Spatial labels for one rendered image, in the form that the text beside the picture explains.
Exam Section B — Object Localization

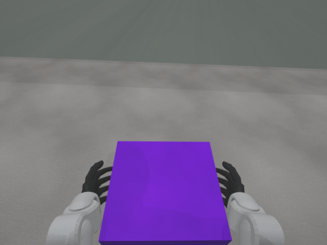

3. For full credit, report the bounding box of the right robot hand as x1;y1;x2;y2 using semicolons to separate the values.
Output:
216;161;244;208

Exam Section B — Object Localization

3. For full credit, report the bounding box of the left robot hand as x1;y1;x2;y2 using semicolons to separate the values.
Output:
82;160;113;205

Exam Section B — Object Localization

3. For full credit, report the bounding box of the carton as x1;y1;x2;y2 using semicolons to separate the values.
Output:
99;141;232;245

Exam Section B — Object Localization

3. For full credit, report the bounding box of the robot right forearm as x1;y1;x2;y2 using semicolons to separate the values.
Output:
227;192;285;245

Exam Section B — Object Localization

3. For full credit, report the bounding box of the robot left forearm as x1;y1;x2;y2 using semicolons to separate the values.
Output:
46;192;102;245

